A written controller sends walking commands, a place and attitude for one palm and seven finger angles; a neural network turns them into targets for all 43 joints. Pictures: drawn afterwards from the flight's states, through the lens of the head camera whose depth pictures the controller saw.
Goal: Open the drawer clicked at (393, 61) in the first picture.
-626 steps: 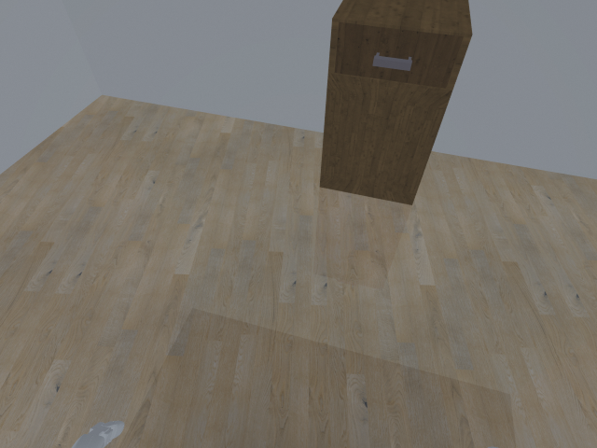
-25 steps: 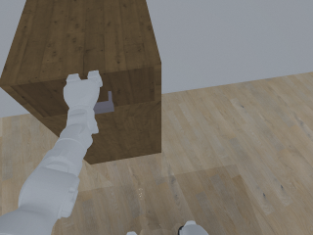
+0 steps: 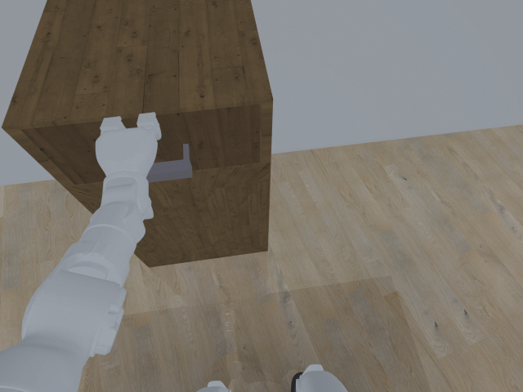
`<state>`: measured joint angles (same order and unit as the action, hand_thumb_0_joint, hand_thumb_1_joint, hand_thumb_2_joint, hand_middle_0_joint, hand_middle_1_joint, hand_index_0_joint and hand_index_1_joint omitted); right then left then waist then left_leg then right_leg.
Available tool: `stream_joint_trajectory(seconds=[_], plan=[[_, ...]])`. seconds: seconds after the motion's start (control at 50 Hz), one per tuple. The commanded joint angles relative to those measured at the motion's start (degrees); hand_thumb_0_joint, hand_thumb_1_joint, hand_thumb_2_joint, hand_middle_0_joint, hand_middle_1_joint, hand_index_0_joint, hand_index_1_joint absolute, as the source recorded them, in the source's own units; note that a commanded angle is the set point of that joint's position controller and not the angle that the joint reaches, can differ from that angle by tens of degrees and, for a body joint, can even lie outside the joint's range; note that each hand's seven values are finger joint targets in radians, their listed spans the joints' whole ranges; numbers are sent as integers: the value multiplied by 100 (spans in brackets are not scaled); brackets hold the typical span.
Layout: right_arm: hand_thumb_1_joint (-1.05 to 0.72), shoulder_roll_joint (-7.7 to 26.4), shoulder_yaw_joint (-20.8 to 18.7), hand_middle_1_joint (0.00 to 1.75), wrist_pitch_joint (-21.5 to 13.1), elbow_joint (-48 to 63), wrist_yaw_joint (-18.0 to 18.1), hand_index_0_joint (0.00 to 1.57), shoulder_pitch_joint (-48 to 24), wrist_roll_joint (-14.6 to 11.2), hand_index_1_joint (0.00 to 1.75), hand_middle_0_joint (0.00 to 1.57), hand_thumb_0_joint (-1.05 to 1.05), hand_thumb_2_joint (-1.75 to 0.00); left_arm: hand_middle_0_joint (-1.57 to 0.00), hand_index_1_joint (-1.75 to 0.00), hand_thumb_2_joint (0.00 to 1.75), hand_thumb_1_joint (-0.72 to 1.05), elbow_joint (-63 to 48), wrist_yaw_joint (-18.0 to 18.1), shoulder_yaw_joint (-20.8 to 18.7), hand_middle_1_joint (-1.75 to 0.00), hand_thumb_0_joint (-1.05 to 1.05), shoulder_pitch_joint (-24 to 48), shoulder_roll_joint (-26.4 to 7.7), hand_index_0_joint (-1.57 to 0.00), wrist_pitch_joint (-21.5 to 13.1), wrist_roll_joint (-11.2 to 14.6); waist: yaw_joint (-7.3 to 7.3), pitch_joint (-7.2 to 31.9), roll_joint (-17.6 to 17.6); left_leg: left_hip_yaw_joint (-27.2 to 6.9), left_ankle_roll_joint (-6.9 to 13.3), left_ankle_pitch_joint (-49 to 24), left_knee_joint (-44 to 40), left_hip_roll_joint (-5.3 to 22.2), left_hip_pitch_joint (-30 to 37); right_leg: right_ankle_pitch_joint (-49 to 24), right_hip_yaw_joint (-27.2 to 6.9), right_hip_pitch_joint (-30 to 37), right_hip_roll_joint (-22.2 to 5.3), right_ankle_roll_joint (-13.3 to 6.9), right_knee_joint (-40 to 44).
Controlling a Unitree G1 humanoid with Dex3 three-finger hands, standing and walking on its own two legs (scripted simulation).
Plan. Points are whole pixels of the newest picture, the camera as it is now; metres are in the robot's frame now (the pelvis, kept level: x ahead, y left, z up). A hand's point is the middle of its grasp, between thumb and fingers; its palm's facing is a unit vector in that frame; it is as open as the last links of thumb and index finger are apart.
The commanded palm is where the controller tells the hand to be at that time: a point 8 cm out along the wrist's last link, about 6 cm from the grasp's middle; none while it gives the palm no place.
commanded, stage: move the hooked fingers above the handle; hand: left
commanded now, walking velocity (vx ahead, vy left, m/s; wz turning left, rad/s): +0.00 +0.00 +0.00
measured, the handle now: (157, 162) +0.53 +0.18 -0.05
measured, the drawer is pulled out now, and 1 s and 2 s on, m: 0.00 0.00 0.00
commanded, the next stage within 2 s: none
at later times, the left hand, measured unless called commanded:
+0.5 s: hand (139, 168) +0.49 +0.20 +0.00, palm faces -0.04 +0.00 -1.00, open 13.7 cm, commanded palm +0.46 +0.19 +0.06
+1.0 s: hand (145, 166) +0.49 +0.18 +0.00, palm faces -0.01 +0.01 -1.00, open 13.8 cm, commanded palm +0.46 +0.18 +0.06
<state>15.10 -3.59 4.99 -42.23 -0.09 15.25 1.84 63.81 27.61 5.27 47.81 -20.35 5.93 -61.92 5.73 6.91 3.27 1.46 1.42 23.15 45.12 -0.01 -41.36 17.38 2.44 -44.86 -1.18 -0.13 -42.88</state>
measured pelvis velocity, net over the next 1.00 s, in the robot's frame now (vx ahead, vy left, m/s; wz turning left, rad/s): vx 0.01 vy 0.01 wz -0.03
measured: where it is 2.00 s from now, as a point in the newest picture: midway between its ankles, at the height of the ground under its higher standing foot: outside the picture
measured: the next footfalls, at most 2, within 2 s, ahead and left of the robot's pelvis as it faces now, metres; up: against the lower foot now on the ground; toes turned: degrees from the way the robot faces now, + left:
none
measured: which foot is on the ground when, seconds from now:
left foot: down 0.00-1.00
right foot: down 0.00-1.00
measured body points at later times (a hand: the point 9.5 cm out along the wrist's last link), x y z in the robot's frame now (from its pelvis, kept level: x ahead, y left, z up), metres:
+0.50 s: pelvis +0.00 +0.01 +0.00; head +0.11 -0.02 +0.43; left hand +0.48 +0.19 +0.05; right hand +0.01 -0.25 -0.15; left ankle -0.03 +0.10 -0.70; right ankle +0.02 -0.12 -0.70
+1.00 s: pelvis +0.01 +0.01 +0.00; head +0.11 -0.02 +0.44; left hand +0.48 +0.18 +0.06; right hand +0.03 -0.25 -0.15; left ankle -0.03 +0.10 -0.70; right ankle +0.02 -0.12 -0.70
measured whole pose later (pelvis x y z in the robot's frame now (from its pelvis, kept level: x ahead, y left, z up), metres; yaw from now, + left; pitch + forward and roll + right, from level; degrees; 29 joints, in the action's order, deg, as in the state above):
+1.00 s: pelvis +0.01 +0.01 +0.00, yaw -2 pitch +20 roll -1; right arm 13.6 -2.3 6.8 -42.1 -0.9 15.6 2.0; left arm 62.5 27.5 3.0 46.7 -18.4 10.1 -61.0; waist 5.8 7.0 4.8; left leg 3.0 2.0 24.1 45.3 0.2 -41.3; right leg 17.7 0.7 -45.5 -0.8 0.6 -43.2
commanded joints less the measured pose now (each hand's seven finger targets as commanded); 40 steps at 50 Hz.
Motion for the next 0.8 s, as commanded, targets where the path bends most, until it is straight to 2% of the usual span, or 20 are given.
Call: stream_joint_trajectory(seconds=[0.0,0.02,0.1,0.16,0.2,0.22,0.26,0.3,0.34,0.38,0.46,0.52,0.56,0.62,0.66,0.68,0.7,0.74,0.76,0.78], plan=[[-90,760,-271,30,-108,290,78,20,872,-55,30,20,0,-90,-30,-120,30,-50,-822,-217,255,-120,0,2586,-478,-30,64,151,342,2553,-160,-94,49,-2176,-498,-169,1371,-1777,-66,1670,313,-142,451],[-90,782,-257,30,-116,291,101,20,889,-61,30,20,0,-90,-30,-120,30,-50,-704,-328,255,-120,0,2511,-477,-30,11,185,388,2409,-378,-113,72,-2062,-513,-156,1320,-1688,-64,1630,320,-132,497],[-90,793,-233,30,-186,294,151,20,1002,-9,30,20,0,-90,-30,-120,30,-50,-965,-421,24,-120,0,2661,-769,-30,-478,116,337,2412,-296,-158,93,-2016,-445,-152,1190,-1628,-100,1517,304,-158,376],[-90,822,-162,30,-181,304,135,20,923,75,30,20,0,-90,-30,-120,30,-50,-1097,-126,-686,-120,0,2463,-1555,-30,-654,-48,31,2527,-174,-149,74,-2137,-360,-180,833,-1739,-125,1613,286,-209,128],[-90,769,-139,30,-171,338,80,20,868,110,30,20,0,-90,-30,-120,30,-50,-1183,171,-820,-120,0,2389,-1703,-30,-575,-173,-28,2587,28,-92,56,-2223,-272,-186,657,-1852,-117,1601,287,-219,-9],[-90,759,-127,30,-163,353,45,20,822,128,30,20,0,-90,-30,-120,30,-50,-1140,303,-936,-120,0,2246,-1814,-30,-475,-206,-124,2635,60,-33,48,-2259,-242,-205,532,-1949,-132,1704,280,-219,-54],[-90,756,-130,30,-124,365,0,20,738,142,30,20,0,-90,-30,-120,30,-50,-1053,471,-976,-120,0,2155,-1828,-30,-182,-264,-139,2824,-14,-22,14,-2493,-197,-200,522,-2165,-98,1820,288,-219,-125],[-90,784,-150,30,-88,383,-38,20,767,98,30,20,0,-90,-30,-120,30,-50,-1026,541,-850,-120,0,2187,-1745,-30,100,-220,-60,2838,-163,23,10,-2419,-244,-185,546,-2186,-87,1902,299,-176,-43],[-90,804,-135,30,-44,387,-15,20,716,63,30,20,0,-90,-30,-120,30,-50,-1130,558,-895,-120,0,2466,-1928,-30,327,-146,-29,3007,-273,44,32,-2311,-308,-197,590,-2185,-126,2138,286,-140,33],[-90,814,-166,30,-12,377,28,20,746,23,30,20,0,-90,-30,-120,30,-50,-1122,366,-785,-120,0,2537,-1823,-30,417,19,34,3246,-273,62,51,-2307,-377,-195,781,-2296,-158,2366,258,-107,137],[-90,848,-201,30,-31,333,149,20,875,-59,30,20,0,-90,-30,-120,30,-50,-1088,-178,-367,-120,0,2672,-1410,-30,205,174,251,2977,-472,-42,89,-2176,-526,-136,1131,-2045,-141,2170,263,-81,357],[-90,802,-259,30,-156,303,198,20,1021,-75,30,20,0,-90,-30,-120,30,-50,-1078,-525,317,-120,0,2523,-534,-30,-194,166,402,2450,-319,-144,84,-2133,-543,-68,1495,-1637,-81,1509,306,-103,509],[-90,780,-272,30,-222,288,201,20,1084,-66,30,20,0,-90,-30,-120,30,-50,-1056,-639,510,-120,0,2506,-245,-30,-496,168,449,2190,-304,-233,68,-2159,-498,-41,1593,-1427,-39,1169,324,-139,509],[-90,767,-279,30,-263,267,158,20,1125,-7,30,20,0,-90,-30,-120,30,-50,-1105,-503,195,-120,0,2291,-447,-30,-832,122,272,2186,-39,-294,4,-2331,-396,-60,1562,-1379,-10,987,339,-197,352],[-90,756,-256,30,-265,239,107,20,1097,37,30,20,0,-90,-30,-120,30,-50,-1173,-251,-114,-120,0,2415,-749,-30,-923,23,173,2173,166,-300,-40,-2442,-307,-83,1351,-1430,13,919,332,-241,200],[-90,776,-236,30,-250,227,71,20,1081,67,30,20,0,-90,-30,-120,30,-50,-1174,-61,-344,-120,0,2444,-1042,-30,-883,-80,136,2212,290,-322,-70,-2498,-269,-70,1287,-1413,26,855,329,-254,100],[-90,746,-228,30,-245,252,29,20,1053,94,30,20,0,-90,-30,-120,30,-50,-1261,127,-351,-120,0,2520,-993,-30,-822,-159,111,2306,353,-337,-103,-2682,-220,-73,1259,-1492,58,842,341,-267,9],[-90,753,-203,30,-201,257,-40,20,928,168,30,20,0,-90,-30,-120,30,-50,-1340,481,-748,-120,0,2551,-1444,-30,-576,-270,17,2577,433,-228,-118,-2937,-93,-97,1104,-1811,45,1039,336,-265,-141],[-90,769,-186,30,-160,286,-58,20,846,192,30,20,0,-90,-30,-120,30,-50,-1436,595,-1045,-120,0,2536,-1764,-30,-420,-291,-105,2876,331,-222,-123,-3152,-46,-120,1064,-2026,35,1289,334,-265,-233],[-90,743,-191,30,-117,343,-80,20,837,192,30,20,0,-90,-30,-120,30,-50,-1507,674,-923,-120,0,2542,-1678,-30,-246,-338,-88,3160,459,-190,-137,-3308,-21,-124,1161,-2203,23,1416,327,-243,-267]])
